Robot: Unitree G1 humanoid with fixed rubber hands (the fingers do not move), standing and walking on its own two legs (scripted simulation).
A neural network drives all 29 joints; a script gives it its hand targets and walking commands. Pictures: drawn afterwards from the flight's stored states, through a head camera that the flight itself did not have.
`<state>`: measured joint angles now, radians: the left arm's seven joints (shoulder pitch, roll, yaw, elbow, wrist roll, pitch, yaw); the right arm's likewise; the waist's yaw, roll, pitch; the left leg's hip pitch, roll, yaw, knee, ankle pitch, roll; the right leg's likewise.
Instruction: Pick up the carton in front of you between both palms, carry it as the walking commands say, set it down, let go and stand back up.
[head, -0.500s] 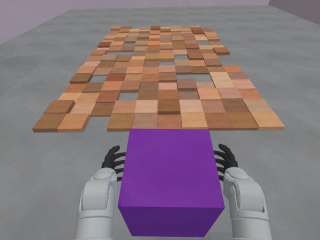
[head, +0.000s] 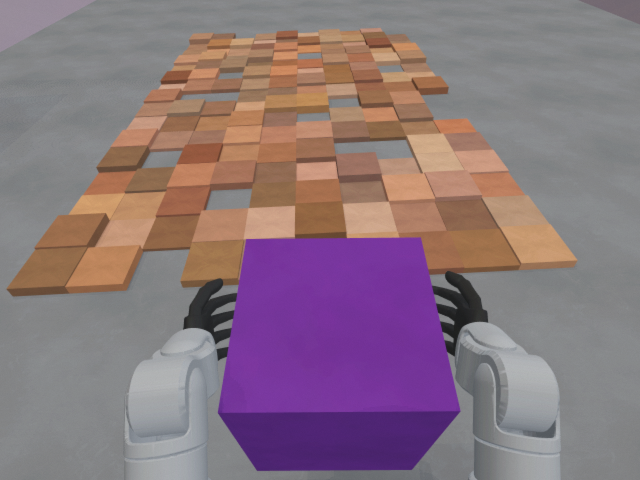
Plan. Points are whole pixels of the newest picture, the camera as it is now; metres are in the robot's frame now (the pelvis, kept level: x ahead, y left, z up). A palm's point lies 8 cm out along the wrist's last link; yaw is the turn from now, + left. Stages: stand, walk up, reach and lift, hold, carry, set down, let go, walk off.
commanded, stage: carry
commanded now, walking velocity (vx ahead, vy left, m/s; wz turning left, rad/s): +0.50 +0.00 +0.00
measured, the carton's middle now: (333, 361) +0.29 -0.01 +0.03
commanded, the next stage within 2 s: none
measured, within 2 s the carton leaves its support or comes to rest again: neither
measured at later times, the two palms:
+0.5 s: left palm (227, 198) +0.60 +0.16 +0.07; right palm (394, 188) +0.59 -0.14 +0.08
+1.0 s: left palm (261, 96) +0.95 +0.12 +0.12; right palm (384, 89) +0.96 -0.18 +0.11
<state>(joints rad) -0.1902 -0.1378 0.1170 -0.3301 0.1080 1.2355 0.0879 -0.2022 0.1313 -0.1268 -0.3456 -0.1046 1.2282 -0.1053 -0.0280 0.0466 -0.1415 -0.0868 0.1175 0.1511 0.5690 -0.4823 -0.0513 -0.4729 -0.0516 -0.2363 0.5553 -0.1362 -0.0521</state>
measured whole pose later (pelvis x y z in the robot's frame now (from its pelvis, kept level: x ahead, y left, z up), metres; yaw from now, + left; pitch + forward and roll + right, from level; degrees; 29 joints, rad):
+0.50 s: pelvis +0.33 +0.02 +0.00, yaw -3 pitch +4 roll +1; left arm -0.15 -0.13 0.13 -0.31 0.12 1.22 0.08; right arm -0.18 0.14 -0.10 -0.27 -0.13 1.18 -0.09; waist -0.01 -0.04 -0.09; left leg -0.47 0.03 0.26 0.58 -0.17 0.10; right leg -0.14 -0.10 -0.10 0.91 -0.48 0.02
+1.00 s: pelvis +0.66 -0.03 +0.00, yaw +0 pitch +3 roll -1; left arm -0.34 -0.12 0.12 -0.29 0.09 1.24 0.13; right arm -0.35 0.06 -0.15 -0.31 -0.07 1.23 -0.10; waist 0.03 0.04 -0.04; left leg -0.27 0.06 0.07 1.13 -0.46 0.02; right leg -0.46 -0.04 -0.24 0.59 -0.20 -0.09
